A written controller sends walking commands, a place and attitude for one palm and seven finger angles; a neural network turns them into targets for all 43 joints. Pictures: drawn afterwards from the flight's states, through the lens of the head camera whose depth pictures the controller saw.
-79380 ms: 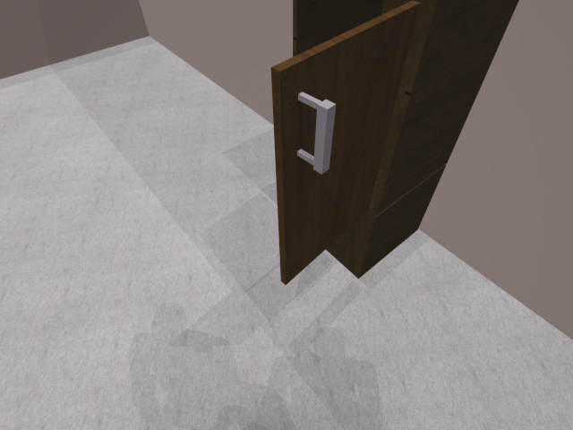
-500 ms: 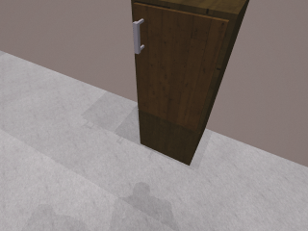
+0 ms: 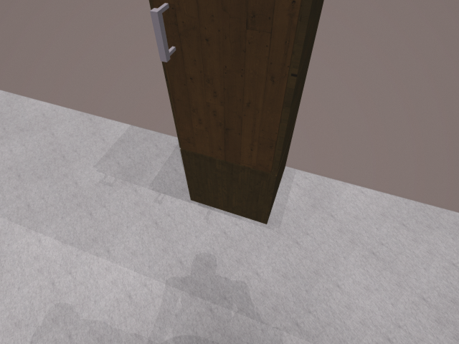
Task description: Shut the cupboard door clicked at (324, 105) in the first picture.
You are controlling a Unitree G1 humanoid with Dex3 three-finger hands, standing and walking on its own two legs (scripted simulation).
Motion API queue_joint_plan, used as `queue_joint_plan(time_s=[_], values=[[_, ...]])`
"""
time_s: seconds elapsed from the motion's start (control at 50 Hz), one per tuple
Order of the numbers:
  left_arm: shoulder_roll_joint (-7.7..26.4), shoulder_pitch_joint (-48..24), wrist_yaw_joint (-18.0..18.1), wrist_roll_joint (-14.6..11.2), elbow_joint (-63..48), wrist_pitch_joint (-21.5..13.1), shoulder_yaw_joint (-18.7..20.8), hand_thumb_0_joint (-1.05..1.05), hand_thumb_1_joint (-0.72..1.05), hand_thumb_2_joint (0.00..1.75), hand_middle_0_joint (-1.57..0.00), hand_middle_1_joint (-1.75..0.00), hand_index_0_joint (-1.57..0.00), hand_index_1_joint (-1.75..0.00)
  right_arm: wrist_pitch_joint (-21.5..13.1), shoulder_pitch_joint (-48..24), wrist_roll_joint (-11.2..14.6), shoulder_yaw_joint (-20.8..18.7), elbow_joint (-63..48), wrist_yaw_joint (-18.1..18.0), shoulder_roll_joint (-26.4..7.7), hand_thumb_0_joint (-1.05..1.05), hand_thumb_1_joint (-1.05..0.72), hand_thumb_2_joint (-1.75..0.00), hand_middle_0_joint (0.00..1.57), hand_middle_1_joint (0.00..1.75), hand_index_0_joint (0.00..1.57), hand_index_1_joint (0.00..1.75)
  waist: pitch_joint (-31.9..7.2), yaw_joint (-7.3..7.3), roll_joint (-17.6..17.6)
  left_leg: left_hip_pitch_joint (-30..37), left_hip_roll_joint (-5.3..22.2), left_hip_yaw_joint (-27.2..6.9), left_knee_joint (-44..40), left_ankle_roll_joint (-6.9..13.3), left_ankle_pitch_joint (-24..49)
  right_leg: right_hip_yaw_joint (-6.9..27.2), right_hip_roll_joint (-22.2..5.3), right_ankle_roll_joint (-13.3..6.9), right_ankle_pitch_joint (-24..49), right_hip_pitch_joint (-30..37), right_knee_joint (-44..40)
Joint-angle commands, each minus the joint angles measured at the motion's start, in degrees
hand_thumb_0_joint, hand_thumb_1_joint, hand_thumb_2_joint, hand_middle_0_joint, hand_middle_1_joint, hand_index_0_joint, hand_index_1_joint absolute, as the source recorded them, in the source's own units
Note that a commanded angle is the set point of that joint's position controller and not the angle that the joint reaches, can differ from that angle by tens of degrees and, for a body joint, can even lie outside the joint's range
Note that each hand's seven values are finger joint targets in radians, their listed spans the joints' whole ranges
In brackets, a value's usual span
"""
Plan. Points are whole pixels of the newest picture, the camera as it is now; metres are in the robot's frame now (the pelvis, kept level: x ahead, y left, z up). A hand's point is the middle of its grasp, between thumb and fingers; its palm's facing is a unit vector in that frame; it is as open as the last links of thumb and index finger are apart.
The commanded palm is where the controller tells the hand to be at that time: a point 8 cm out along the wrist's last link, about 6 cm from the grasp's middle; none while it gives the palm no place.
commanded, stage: turn to face it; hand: left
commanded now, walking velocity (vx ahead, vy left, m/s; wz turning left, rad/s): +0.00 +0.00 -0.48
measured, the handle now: (164, 33) +0.80 +0.23 +0.14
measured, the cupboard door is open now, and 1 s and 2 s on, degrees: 0 0 0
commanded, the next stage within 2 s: take the last steps up to it in 0.52 s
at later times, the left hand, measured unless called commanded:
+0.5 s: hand out of the picture +0.07 +0.16 -0.17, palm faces -0.08 -0.98 -0.19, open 7.4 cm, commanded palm none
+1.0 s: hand out of the picture +0.09 +0.17 -0.16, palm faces -0.15 -0.97 -0.20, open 7.4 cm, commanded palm none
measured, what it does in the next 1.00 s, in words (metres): steps on the spot: left foot, then right foot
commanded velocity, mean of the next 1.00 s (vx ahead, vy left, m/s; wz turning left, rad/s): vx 0.12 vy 0.06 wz -0.13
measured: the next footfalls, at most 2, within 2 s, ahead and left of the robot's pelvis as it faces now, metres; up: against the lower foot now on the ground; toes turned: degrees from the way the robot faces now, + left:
left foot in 0.52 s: +0.07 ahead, +0.11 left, +0.00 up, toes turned -10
right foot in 0.78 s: +0.01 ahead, -0.13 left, +0.00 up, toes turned -15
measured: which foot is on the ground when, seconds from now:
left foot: down 0.00-0.10, up 0.12-0.50, down 0.52-0.80, up 0.82-1.00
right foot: down 0.00-0.52, up 0.54-0.76, down 0.78-1.00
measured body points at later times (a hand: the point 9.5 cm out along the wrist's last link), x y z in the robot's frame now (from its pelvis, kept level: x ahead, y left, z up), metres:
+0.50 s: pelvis +0.01 -0.01 +0.00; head +0.04 +0.00 +0.45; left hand +0.08 +0.22 -0.16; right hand +0.07 -0.27 -0.13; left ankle +0.02 +0.12 -0.72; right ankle -0.01 -0.11 -0.73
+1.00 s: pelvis +0.07 +0.00 +0.01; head +0.09 -0.01 +0.46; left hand +0.10 +0.23 -0.14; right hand +0.00 -0.24 -0.14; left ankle +0.11 +0.12 -0.68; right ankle -0.03 -0.12 -0.73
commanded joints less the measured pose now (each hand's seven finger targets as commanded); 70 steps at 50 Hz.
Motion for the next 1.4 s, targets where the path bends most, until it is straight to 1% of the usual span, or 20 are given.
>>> queue_joint_plan(time_s=[0.0,0.04,0.08,0.12,0.2,0.36,0.44,0.5,0.52,0.62,0.72,0.74,0.78,0.8,0.92,1.06,1.1,1.14,1.24,1.38], values=[[3.39,3.35,-0.57,0.13,-4.4,-1.23,1.26,0.0,0.9,0.9,-0.2,-0.3,-0.2,-0.3,-0.82,0.28,-0.66,-2.48,-4.14,-0.47,-10.84,0.0,-0.9,-0.9,0.2,0.3,0.2,0.3,-2.89,0.54,4.57,1.54,20.46,-13.68,-10.47,7.11,10.87,-0.89,-2.56,0.0,-2.67,-1.34,2.81],[3.88,7.78,-0.61,0.18,-3.37,-1.66,1.46,0.0,0.9,0.9,-0.2,-0.3,-0.2,-0.3,-0.32,-2.55,-0.41,-2.53,-5.07,-0.2,-10.34,0.0,-0.9,-0.9,0.2,0.3,0.2,0.3,-2.55,2.89,-0.24,-3.11,14.11,-6.77,-0.49,2.17,7.97,-0.43,-2.04,-0.11,11.07,6.29,-13.31],[13.32,6.89,0.61,0.68,-4.21,-2.47,2.74,0.0,0.9,0.9,-0.2,-0.3,-0.2,-0.3,0.35,-3.79,0.28,-1.96,-7.75,0.67,-4.77,0.0,-0.9,-0.9,0.2,0.3,0.2,0.3,1.07,2.82,-21.88,-16.57,-0.31,-2.12,24.28,-4.24,-18.38,27.56,-20.18,-8.09,24.77,6.14,-28.74],[12.2,3.64,1.21,0.04,-5.77,-2.24,2.6,0.0,0.9,0.9,-0.2,-0.3,-0.2,-0.3,0.93,-3.98,0.03,-2.35,-7.72,1.19,-4.84,0.0,-0.9,-0.9,0.2,0.3,0.2,0.3,1.3,1.02,-8.9,-17.51,0.94,-9.54,34.68,-3.77,-15.32,24.2,-18.68,-12.7,16.01,3.16,-27.97],[10.31,0.11,1.55,-0.04,-6.41,-3.03,2.25,0.0,0.9,0.9,-0.2,-0.3,-0.2,-0.3,0.34,-4.24,-0.03,-2.02,-7.55,1.14,-5.4,0.0,-0.9,-0.9,0.2,0.3,0.2,0.3,-3.39,-0.15,-5.48,-18.26,1.42,-11.5,33.28,-4.7,-9.21,18.8,-14.06,-11.05,30.71,11.25,-22.62],[11.85,1.05,1.3,0.37,-6.55,-2.69,2.65,0.0,0.9,0.9,-0.2,-0.3,-0.2,-0.3,0.21,-6.2,0.5,-1.48,-9.07,0.49,-4.99,0.0,-0.9,-0.9,0.2,0.3,0.2,0.3,-4.18,1.11,-7.32,-12.15,-0.3,-10.47,17.86,-4.58,-11.92,19.24,-13.09,-11.84,38.53,14.28,-21.28],[11.57,-3.22,1.08,-0.21,-7.63,-2.18,2.44,0.0,0.9,0.9,-0.2,-0.3,-0.2,-0.3,-0.47,-0.06,0.7,-1.32,-7.33,0.15,-5.37,0.0,-0.9,-0.9,0.2,0.3,0.2,0.3,-4.44,-2.4,-7.64,2.86,-0.8,-10.05,-1.75,-3.98,0.14,17.03,-9.55,-7.26,31.49,5.59,-18.02],[6.59,-1.43,0.4,-0.94,-8.87,-1.99,1.3,0.0,0.9,0.9,-0.2,-0.3,-0.2,-0.3,-1.32,0.97,-0.33,-2.47,-7.9,-0.45,-13.56,0.0,-0.9,-0.9,0.2,0.3,0.2,0.3,-5.81,-1.41,16.6,10.85,19.83,-28.74,-11.99,5.37,18.24,3.44,2.03,0.08,-4.47,-5.66,-2.31],[7.4,-3.21,0.35,-0.68,-9.73,-1.76,1.46,0.0,0.9,0.9,-0.2,-0.3,-0.2,-0.3,-1.0,0.34,-1.08,-2.21,-8.43,-0.75,-12.73,0.0,-0.9,-0.9,0.2,0.3,0.2,0.3,-3.13,-2.03,12.01,6.13,22.13,-29.04,-13.59,9.34,16.78,2.44,1.74,0.63,-9.53,-6.14,6.11],[5.73,-4.72,-0.65,-0.4,-9.52,-1.18,1.03,0.0,0.9,0.9,-0.2,-0.3,-0.2,-0.3,-1.2,-1.37,-1.37,-0.94,-8.15,-0.77,-10.38,0.0,-0.9,-0.9,0.2,0.3,0.2,0.3,-1.96,-0.63,11.01,4.36,14.24,-17.08,-10.44,7.13,26.3,0.31,-0.45,1.27,-5.38,-3.54,8.54],[4.82,0.12,-1.02,0.06,-6.44,-3.5,-0.28,0.0,0.9,0.9,-0.2,-0.3,-0.2,-0.3,-1.25,2.61,-0.33,-0.93,-4.75,0.69,-9.72,0.0,-0.9,-0.9,0.2,0.3,0.2,0.3,-4.09,0.35,6.3,0.52,6.71,-13.43,-7.96,3.01,-5.81,-5.24,0.84,0.49,6.55,11.6,-17.43],[6.86,1.86,-0.71,0.25,-5.73,-4.05,0.03,0.0,0.9,0.9,-0.2,-0.3,-0.2,-0.3,-1.41,3.14,0.12,-0.68,-4.67,1.06,-7.71,0.0,-0.9,-0.9,0.2,0.3,0.2,0.3,-2.29,1.06,1.0,-5.43,3.23,-10.75,-3.04,1.09,-10.42,0.51,-2.87,-0.77,3.36,16.3,-22.24],[15.69,8.07,0.07,0.34,-4.2,-4.4,1.96,0.0,0.9,0.9,-0.2,-0.3,-0.2,-0.3,-1.55,-0.64,-0.11,-0.58,-7.82,2.15,-6.15,0.0,-0.9,-0.9,0.2,0.3,0.2,0.3,2.51,4.7,-14.31,-21.55,-1.56,-6.49,17.16,-2.07,-19.59,29.02,-23.91,-10.46,-14.98,17.85,-35.76],[16.04,7.71,0.32,0.23,-4.27,-4.14,2.01,0.0,0.9,0.9,-0.2,-0.3,-0.2,-0.3,-1.45,-2.81,-0.72,-1.02,-8.56,2.7,-7.35,0.0,-0.9,-0.9,0.2,0.3,0.2,0.3,5.46,4.45,-8.49,-23.77,-0.45,-8.9,23.8,-2.0,-18.04,29.09,-25.7,-12.77,-15.48,15.62,-36.72],[9.8,2.37,0.49,0.13,-4.44,-6.45,1.09,0.0,0.9,0.9,-0.2,-0.3,-0.2,-0.3,-1.72,1.5,-0.19,-1.08,-5.43,4.02,-4.11,0.0,-0.9,-0.9,0.2,0.3,0.2,0.3,4.37,-0.44,-8.46,-19.35,2.27,-9.41,23.52,-2.66,-2.81,7.91,-18.13,-8.76,7.91,13.09,-33.62],[11.56,0.95,0.27,0.35,-2.66,-6.56,2.07,0.0,0.9,0.9,-0.2,-0.3,-0.2,-0.3,-2.87,3.14,0.2,-1.01,-5.81,4.69,-4.23,0.0,-0.9,-0.9,0.2,0.3,0.2,0.3,4.32,-2.32,-8.73,-6.88,1.5,-6.38,6.31,-1.62,1.02,-0.58,-18.38,-5.85,10.34,8.76,-28.91],[10.07,1.36,0.12,0.15,-2.55,-6.01,1.94,0.0,0.9,0.9,-0.2,-0.3,-0.2,-0.3,-3.68,12.79,-0.22,-1.63,-2.38,4.13,-7.23,0.0,-0.9,-0.9,0.2,0.3,0.2,0.3,-0.69,-5.9,0.49,9.47,-0.43,-6.33,-0.39,-1.36,2.28,-5.49,-13.77,-3.72,12.31,3.46,-14.45],[4.84,5.05,-0.42,-0.65,-4.47,-5.36,0.77,0.0,0.9,0.9,-0.2,-0.3,-0.2,-0.3,-4.01,24.02,-1.34,-3.49,0.26,2.12,-15.82,0.0,-0.9,-0.9,0.2,0.3,0.2,0.3,-9.78,-7.5,24.98,22.44,15.93,-33.82,-12.96,5.98,0.72,-9.96,0.13,-0.78,-13.91,-11.39,18.39],[4.52,-4.3,-0.94,-0.16,-6.49,-5.49,0.35,0.0,0.9,0.9,-0.2,-0.3,-0.2,-0.3,-4.6,10.87,-0.72,-0.73,-3.14,1.03,-7.52,0.0,-0.9,-0.9,0.2,0.3,0.2,0.3,-0.61,-3.12,6.26,5.99,14.13,-23.88,-16.56,9.29,7.55,-1.46,-7.75,-1.83,-0.17,-14.68,25.34],[2.29,-1.51,-0.46,-0.01,-7.22,-4.27,-0.36,0.0,0.9,0.9,-0.2,-0.3,-0.2,-0.3,-3.81,6.77,-0.65,-0.54,-3.06,1.54,-7.13,0.0,-0.9,-0.9,0.2,0.3,0.2,0.3,0.34,0.34,4.56,1.03,11.75,-14.85,-17.29,10.11,8.55,-5.35,-5.0,-0.66,3.56,-2.23,1.4]])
